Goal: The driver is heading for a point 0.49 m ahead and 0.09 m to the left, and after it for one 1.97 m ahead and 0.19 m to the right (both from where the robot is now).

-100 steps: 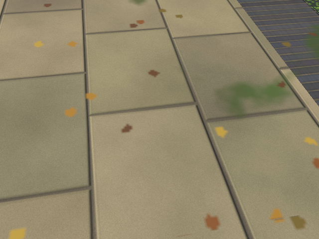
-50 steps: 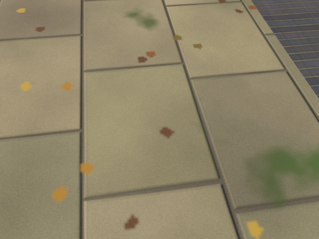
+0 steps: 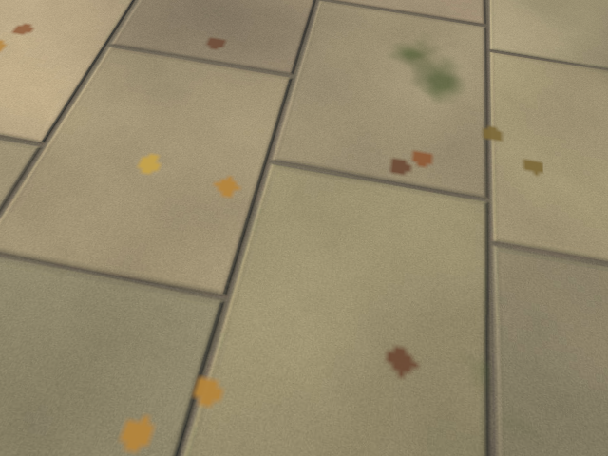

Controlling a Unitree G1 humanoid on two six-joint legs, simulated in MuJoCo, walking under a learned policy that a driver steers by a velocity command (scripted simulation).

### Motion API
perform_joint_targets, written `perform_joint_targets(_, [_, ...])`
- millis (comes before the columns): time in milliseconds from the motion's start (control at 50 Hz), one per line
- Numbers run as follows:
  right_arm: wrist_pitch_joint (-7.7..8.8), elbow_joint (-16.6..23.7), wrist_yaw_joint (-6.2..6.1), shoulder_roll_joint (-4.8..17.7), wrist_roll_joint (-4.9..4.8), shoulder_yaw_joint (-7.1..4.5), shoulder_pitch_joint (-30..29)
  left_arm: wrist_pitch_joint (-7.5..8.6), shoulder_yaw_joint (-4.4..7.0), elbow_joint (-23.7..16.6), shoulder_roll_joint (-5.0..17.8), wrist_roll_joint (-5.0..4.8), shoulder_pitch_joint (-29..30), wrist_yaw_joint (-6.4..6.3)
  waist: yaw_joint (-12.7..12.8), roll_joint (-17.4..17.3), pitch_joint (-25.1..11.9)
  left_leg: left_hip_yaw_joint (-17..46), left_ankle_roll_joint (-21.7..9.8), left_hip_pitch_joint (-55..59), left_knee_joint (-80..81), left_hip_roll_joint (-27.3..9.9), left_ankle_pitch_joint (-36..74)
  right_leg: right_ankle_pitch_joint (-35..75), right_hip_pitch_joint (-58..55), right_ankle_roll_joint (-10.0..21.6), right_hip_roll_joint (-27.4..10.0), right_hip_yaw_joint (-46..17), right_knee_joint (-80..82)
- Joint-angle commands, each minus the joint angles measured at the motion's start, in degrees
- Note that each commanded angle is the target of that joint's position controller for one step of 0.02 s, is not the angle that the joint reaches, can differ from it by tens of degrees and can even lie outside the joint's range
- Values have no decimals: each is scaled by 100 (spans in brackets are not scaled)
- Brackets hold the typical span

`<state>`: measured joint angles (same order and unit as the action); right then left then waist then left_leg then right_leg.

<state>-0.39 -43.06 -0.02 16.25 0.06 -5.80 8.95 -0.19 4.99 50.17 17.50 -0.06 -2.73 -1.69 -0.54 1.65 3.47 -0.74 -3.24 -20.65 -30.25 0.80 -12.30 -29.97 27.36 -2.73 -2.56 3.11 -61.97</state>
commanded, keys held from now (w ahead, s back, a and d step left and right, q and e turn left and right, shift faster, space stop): q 0.06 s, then w+q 0.64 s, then w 0.10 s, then w+e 0.04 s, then e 0.16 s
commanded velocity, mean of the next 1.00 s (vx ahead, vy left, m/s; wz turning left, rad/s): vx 0.34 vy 0.00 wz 0.47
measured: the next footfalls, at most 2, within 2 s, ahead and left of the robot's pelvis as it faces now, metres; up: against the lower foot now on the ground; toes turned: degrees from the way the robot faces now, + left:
right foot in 0.34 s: +0.13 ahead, -0.14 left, +0.00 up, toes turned +15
left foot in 0.80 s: +0.32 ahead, +0.25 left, +0.00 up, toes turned +31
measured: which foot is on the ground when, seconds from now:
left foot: down 0.00-0.34, up 0.36-0.78, down 0.80-1.00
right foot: up 0.00-0.32, down 0.34-0.82, up 0.84-1.00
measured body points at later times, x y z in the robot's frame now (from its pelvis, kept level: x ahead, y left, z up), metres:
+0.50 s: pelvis +0.10 -0.02 +0.01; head +0.12 -0.04 +0.46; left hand +0.08 +0.28 -0.10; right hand +0.33 -0.24 -0.10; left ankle +0.08 +0.12 -0.66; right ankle +0.09 -0.15 -0.74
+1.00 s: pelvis +0.30 +0.14 +0.00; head +0.33 +0.17 +0.45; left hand +0.24 +0.44 -0.12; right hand +0.54 -0.02 -0.10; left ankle +0.29 +0.23 -0.74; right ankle +0.37 -0.01 -0.64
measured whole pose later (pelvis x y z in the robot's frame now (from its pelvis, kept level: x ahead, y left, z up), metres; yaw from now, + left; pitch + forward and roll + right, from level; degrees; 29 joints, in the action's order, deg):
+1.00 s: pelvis +0.30 +0.14 +0.00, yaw +28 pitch +1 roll +1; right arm 3.9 -39.7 1.9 14.5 0.8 -3.3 11.9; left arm 3.4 3.6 47.5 18.1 -1.7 -13.2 -0.3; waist 0.8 2.0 3.7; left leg -4.7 -4.3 -15.8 -24.3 2.6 -10.0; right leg -20.2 32.5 -1.2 -6.4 -2.2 -67.4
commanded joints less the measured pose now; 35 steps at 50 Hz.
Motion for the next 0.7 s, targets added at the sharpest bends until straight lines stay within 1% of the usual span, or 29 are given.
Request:
perform_joint_targets(20, [99, 435, -112, 883, -90, -196, -122, 39, 161, -347, 611, 33, 70, -75, 127, -702, -1095, 1719, -1102, 1490, 956, -1428, 2881, 465, 978, 4, -48, -620, -441])
perform_joint_targets(40, [84, 469, -133, 887, -48, -186, -137, 31, 166, -343, 586, 35, -7, -81, 175, -760, -1127, 1687, -1110, 1351, 997, -1343, 2846, 644, 811, -13, 43, -604, -391])
perform_joint_targets(60, [82, 480, -151, 909, -28, -187, -103, 32, 159, -335, 529, 18, -73, -84, 189, -773, -1148, 1659, -1108, 1327, 1012, -1284, 2795, 767, 741, -30, 95, -611, -193])
perform_joint_targets(80, [87, 463, -169, 905, -58, -191, 0, 46, 147, -336, 481, 1, -102, -75, 169, -756, -1207, 1687, -1082, 1366, 1107, -1210, 2107, 922, 720, -32, 104, -613, 189])
perform_joint_targets(120, [88, 453, -209, 916, -129, -193, 146, 86, 108, -406, 388, -22, 133, -27, 15, -850, -1084, 1945, -1044, 1311, 1424, -1101, -67, 1191, 695, -44, 135, -631, 998])
perform_joint_targets(140, [94, 468, -223, 945, -130, -190, 142, 116, 97, -447, 382, -32, 246, 8, -32, -977, -956, 2109, -1034, 1193, 1582, -1079, -908, 1262, 624, -46, 165, -643, 1354])
perform_joint_targets(160, [106, 488, -229, 985, -107, -193, 119, 158, 92, -480, 396, -45, 325, 44, -57, -1093, -821, 2237, -1034, 1067, 1677, -1078, -1285, 1279, 530, -44, 199, -648, 1673])
perform_joint_targets(200, [129, 508, -220, 1040, -72, -199, 161, 277, 89, -515, 436, -60, 390, 113, -112, -1112, -718, 2384, -1029, 933, 1682, -1074, -1461, 1241, 265, -12, 259, -645, 2179])
perform_joint_targets(260, [134, 549, -176, 1042, -84, -181, 223, 465, 101, -511, 481, -106, 273, 210, -105, -1100, -699, 2619, -1011, 710, 1549, -1013, -1660, 1104, -310, 111, 371, -579, 2727])
perform_joint_targets(280, [124, 573, -170, 1011, -90, -162, 203, 519, 110, -484, 489, -128, 152, 231, -37, -1096, -682, 2702, -978, 602, 1482, -963, -1748, 1155, -578, 165, 392, -558, 2967])
perform_joint_targets(320, [91, 657, -177, 865, -105, -98, 33, 608, 140, -324, 475, -141, -355, 238, 298, -959, -646, 2682, -754, 127, 1135, -669, -1970, 1677, -1537, 307, 366, -458, 3828])
perform_joint_targets(340, [100, 735, -180, 643, -98, -29, -88, 629, 203, -177, 635, -108, -871, 207, 521, -736, -749, 2475, -516, -542, 550, -414, -2086, 1670, -2435, 454, -43, -749, 3999])
perform_joint_targets(360, [122, 803, -165, 133, -93, 110, -90, 618, 274, -37, 966, 1, -1620, 150, 676, 212, -1059, 1566, -130, -1403, -1267, 171, -2320, 804, -3345, 790, -1208, -1926, 4367])
perform_joint_targets(380, [208, 1147, -142, 278, -218, 79, -147, 611, 346, 16, 1413, 168, -1748, 192, 502, 1245, -591, 1009, -82, -2886, -2249, 484, -2347, -717, -3353, 1475, -2148, -3984, 5072])
perform_joint_targets(400, [265, 1125, -113, 711, -204, 3, -155, 640, 291, -156, 1122, 112, -1354, 183, 389, 1007, -169, 1096, -19, -3279, -2978, -73, -1896, -1219, -3078, 1635, -2232, -3989, 5136])
perform_joint_targets(420, [264, 1017, -72, 863, -173, -56, -54, 631, 195, -264, 751, 7, -1083, 141, 329, 862, 12, 1057, 49, -3412, -3227, -185, -1406, -940, -3007, 1427, -1912, -3372, 5136])
perform_joint_targets(440, [249, 895, -53, 815, -136, -70, 80, 613, 139, -339, 605, -18, -966, 121, 272, 709, -23, 964, 115, -3303, -3368, -279, -1060, -405, -2950, 1216, -1646, -2805, 5142])
perform_joint_targets(460, [265, 913, -21, 747, -124, -63, 41, 593, 116, -339, 575, -7, -928, 96, 264, 624, 50, 938, 175, -3269, -3398, -392, -701, 204, -2832, 1124, -1531, -2371, 5207])
perform_joint_targets(480, [280, 938, 19, 630, -132, -38, -36, 602, 93, -338, 550, 34, -978, 77, 303, 534, 50, 866, 225, -3125, -3447, -466, -361, 857, -2689, 1070, -1411, -1909, 5276])
perform_joint_targets(500, [288, 970, 41, 517, -140, -8, -78, 618, 90, -315, 553, 71, -1068, 74, 342, 463, 9, 752, 282, -3029, -3487, -473, -72, 1395, -2614, 1061, -1304, -1506, 5319])
perform_joint_targets(520, [289, 1024, 55, 434, -148, 18, -119, 628, 93, -291, 579, 87, -1162, 74, 368, 439, -37, 676, 339, -2985, -3444, -504, 155, 1818, -2588, 1078, -1251, -1190, 5325])
perform_joint_targets(580, [271, 1216, 99, 318, -156, 77, -371, 604, 98, -284, 654, 68, -1328, 74, 469, 390, -4, 449, 442, -2807, -2752, -566, 708, 2638, -2550, 1090, -1141, -454, 5342])
perform_joint_targets(620, [279, 1345, 172, 212, -155, 134, -652, 576, 104, -304, 735, 39, -1392, 72, 565, 415, 95, 211, 426, -2471, -2002, -582, 1067, 2827, -2460, 1042, -1086, -52, 5350])
perform_joint_targets(640, [284, 1408, 216, 158, -151, 164, -819, 564, 115, -295, 792, 16, -1479, 72, 633, 399, 157, 81, 392, -2331, -1688, -572, 1140, 2858, -2473, 1034, -1125, 68, 5361])
perform_joint_targets(660, [284, 1458, 260, 134, -154, 180, -935, 548, 129, -279, 854, -14, -1563, 77, 669, 372, 218, -38, 342, -2214, -1434, -550, 1105, 2892, -2536, 1028, -1184, 159, 5362])
perform_joint_targets(700, [278, 1538, 335, 162, -176, 180, -1050, 501, 162, -252, 972, -88, -1665, 96, 643, 362, 316, -204, 180, -1999, -1019, -491, 858, 3233, -2760, 987, -1317, 323, 5271])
